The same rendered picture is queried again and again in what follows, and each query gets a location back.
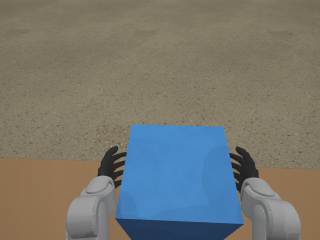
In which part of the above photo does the robot right forearm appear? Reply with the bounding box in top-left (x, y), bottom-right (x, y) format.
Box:
top-left (240, 177), bottom-right (301, 240)

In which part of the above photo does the robot left hand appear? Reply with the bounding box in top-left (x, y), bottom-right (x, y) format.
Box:
top-left (97, 146), bottom-right (127, 189)

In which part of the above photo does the robot left forearm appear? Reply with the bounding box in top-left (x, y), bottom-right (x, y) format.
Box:
top-left (65, 175), bottom-right (117, 240)

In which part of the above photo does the carton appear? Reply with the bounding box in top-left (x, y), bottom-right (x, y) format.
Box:
top-left (115, 124), bottom-right (244, 240)

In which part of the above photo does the robot right hand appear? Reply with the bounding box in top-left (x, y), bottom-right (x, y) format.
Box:
top-left (229, 146), bottom-right (259, 194)

